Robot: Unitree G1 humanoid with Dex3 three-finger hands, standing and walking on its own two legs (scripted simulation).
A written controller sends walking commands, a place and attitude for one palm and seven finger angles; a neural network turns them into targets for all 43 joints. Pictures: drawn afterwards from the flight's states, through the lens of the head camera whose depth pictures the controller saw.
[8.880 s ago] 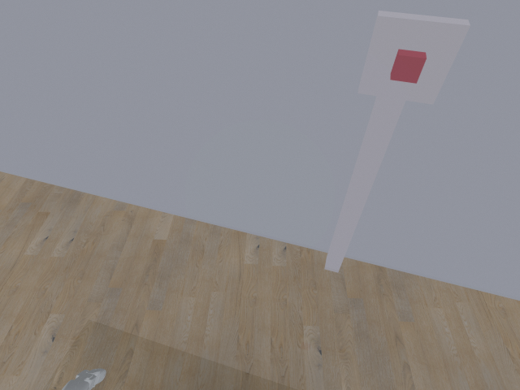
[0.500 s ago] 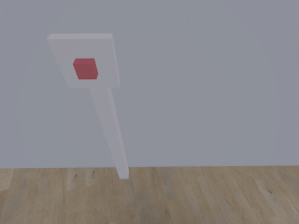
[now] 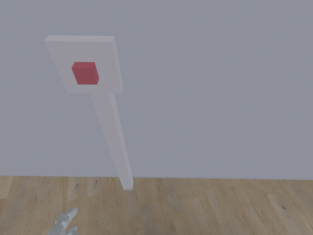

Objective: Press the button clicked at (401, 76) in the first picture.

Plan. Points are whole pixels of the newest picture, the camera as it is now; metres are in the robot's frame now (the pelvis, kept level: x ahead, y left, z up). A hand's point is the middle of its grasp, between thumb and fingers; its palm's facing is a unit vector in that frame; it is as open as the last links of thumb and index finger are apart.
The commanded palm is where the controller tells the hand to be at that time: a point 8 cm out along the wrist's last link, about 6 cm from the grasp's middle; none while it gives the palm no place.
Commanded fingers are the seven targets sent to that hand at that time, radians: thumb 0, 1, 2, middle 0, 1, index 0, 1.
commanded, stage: raise the hand and make a fist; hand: left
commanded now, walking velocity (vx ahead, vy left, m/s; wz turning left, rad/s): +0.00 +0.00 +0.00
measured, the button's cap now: (86, 72) +0.47 +0.21 +0.18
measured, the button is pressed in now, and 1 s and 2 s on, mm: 0 0 0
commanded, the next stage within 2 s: aim a knuckle at the button in 1.86 s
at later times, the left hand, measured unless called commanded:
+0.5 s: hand (89, 219) +0.16 +0.16 +0.03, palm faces +0.05 -1.00 -0.06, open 3.9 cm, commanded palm +0.13 +0.22 +0.03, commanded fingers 0.00 0.90 0.90 -1.11 -1.29 -1.11 -1.29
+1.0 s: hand (66, 190) +0.19 +0.20 +0.09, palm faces +0.08 -1.00 -0.06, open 3.1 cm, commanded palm +0.16 +0.25 +0.11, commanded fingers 0.00 0.90 0.90 -1.30 -1.50 -1.30 -1.50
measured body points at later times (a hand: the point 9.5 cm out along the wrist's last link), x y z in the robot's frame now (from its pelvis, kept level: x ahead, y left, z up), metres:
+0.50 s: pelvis -0.03 -0.04 -0.05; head +0.00 -0.04 +0.40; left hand +0.15 +0.21 +0.03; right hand +0.18 -0.24 -0.11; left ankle -0.01 +0.09 -0.73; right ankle -0.03 -0.11 -0.73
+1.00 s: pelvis -0.02 +0.00 -0.02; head -0.02 -0.01 +0.43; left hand +0.18 +0.25 +0.10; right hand +0.17 -0.24 -0.08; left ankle -0.01 +0.09 -0.73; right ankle -0.03 -0.11 -0.73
